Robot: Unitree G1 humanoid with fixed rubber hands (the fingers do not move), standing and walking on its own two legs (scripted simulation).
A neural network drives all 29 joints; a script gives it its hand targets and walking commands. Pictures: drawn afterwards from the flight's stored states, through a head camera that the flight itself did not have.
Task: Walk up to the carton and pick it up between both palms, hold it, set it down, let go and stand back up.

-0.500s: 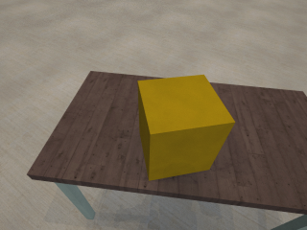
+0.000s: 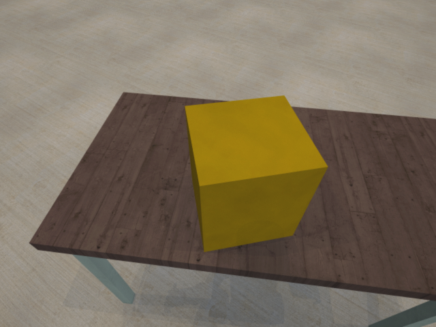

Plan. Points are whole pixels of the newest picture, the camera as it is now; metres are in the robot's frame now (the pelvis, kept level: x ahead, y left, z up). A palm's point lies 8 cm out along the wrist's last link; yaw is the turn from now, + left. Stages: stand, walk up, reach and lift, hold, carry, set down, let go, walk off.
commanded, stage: walk up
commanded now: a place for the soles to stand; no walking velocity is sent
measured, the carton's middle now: (243, 176) +0.42 -0.04 +0.02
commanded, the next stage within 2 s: reach and lift in 0.08 s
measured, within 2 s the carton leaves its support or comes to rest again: neither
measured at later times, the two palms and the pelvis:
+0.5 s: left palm out of the picture +0.15 +0.23 -0.09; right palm out of the picture +0.11 -0.30 -0.07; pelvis -0.03 -0.01 +0.00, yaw -2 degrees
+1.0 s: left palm out of the picture +0.14 +0.21 -0.05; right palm out of the picture +0.10 -0.27 -0.05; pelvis -0.04 +0.00 +0.01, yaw -5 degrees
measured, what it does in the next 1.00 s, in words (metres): stands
